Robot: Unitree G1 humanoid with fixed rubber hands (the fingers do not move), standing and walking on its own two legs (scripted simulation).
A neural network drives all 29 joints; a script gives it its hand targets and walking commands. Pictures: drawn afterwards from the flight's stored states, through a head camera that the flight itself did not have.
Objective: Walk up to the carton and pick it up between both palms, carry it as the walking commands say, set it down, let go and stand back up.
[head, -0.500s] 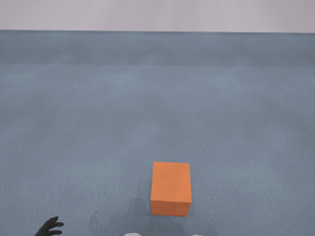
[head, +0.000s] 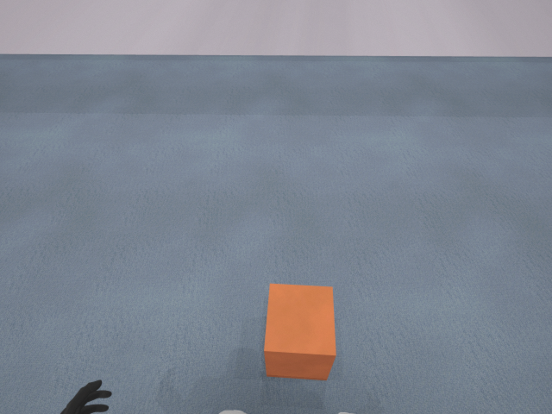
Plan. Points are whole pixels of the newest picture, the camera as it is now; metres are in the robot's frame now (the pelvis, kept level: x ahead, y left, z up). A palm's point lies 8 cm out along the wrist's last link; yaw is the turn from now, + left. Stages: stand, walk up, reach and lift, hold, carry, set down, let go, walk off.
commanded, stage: walk up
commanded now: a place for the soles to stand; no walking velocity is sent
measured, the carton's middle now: (298, 332) +0.48 -0.02 -0.61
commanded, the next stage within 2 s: none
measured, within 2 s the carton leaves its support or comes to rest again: neither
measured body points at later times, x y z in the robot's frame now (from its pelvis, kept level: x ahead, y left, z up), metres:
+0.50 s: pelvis +0.00 +0.00 +0.00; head +0.01 +0.01 +0.45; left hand +0.12 +0.34 -0.10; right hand +0.07 -0.35 -0.09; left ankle +0.04 +0.16 -0.70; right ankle +0.04 -0.11 -0.70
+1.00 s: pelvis +0.00 +0.00 +0.00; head +0.01 +0.01 +0.45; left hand +0.13 +0.34 -0.10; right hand +0.08 -0.35 -0.09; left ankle +0.04 +0.16 -0.70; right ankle +0.04 -0.11 -0.70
